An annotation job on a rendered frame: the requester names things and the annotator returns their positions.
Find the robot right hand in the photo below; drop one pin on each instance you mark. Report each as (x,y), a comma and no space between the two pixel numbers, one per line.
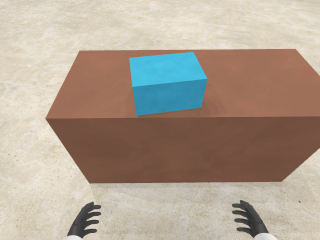
(253,220)

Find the pedestal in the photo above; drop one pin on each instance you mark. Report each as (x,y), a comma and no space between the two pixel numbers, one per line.
(258,122)

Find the robot left hand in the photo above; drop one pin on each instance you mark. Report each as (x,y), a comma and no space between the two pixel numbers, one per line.
(80,223)

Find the carton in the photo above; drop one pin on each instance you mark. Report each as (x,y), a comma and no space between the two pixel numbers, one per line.
(167,83)

